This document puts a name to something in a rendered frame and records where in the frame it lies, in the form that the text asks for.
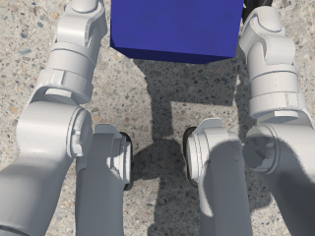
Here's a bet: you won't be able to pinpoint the right robot forearm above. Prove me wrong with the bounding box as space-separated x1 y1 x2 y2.
238 6 315 131

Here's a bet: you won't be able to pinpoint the robot left upper arm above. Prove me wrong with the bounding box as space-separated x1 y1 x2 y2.
0 100 94 236

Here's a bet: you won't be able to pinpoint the carton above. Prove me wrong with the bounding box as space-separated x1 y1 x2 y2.
109 0 244 65

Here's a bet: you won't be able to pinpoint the right robot foot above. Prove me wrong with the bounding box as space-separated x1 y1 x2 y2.
182 127 198 188

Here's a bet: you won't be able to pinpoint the left robot forearm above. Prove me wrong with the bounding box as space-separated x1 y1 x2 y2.
16 0 108 146

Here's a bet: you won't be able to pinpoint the robot right hand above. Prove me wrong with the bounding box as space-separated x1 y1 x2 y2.
241 0 273 25

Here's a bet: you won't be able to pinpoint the robot right upper arm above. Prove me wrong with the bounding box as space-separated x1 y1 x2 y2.
242 122 315 236

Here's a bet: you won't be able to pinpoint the right robot shin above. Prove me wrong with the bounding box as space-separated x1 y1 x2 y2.
194 117 245 181

